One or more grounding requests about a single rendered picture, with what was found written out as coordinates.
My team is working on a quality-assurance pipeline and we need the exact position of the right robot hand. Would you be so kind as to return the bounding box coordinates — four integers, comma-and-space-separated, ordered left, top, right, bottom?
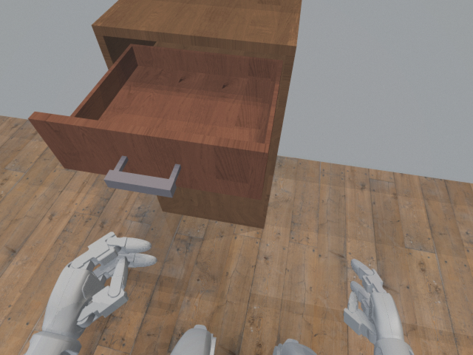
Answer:
344, 259, 404, 346

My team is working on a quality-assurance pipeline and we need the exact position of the robot left forearm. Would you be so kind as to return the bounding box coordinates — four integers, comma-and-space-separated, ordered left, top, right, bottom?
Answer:
24, 331, 82, 355

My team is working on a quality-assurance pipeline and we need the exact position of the handle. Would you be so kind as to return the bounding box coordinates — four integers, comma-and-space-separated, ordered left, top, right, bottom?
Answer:
104, 156, 181, 197

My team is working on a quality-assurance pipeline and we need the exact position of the drawer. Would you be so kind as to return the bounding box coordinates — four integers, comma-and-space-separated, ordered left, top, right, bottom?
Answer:
28, 44, 283, 200

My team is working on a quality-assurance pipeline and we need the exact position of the left robot hand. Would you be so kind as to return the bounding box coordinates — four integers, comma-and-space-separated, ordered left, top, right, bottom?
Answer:
42, 231, 157, 339

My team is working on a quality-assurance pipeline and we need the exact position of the cabinet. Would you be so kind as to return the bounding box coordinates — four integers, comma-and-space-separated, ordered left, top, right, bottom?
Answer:
92, 0, 302, 229

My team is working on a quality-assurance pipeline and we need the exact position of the robot right forearm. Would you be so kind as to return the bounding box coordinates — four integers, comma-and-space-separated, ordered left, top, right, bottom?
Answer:
374, 338, 414, 355

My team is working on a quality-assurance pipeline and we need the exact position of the robot left thigh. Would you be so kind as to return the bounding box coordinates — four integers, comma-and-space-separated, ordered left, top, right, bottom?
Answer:
170, 328, 217, 355

